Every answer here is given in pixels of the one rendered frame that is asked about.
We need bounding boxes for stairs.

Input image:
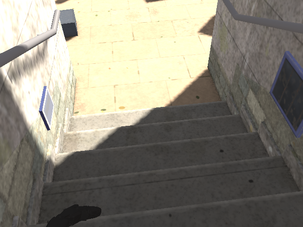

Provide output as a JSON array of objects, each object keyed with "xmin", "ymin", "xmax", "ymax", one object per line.
[{"xmin": 27, "ymin": 100, "xmax": 303, "ymax": 227}]

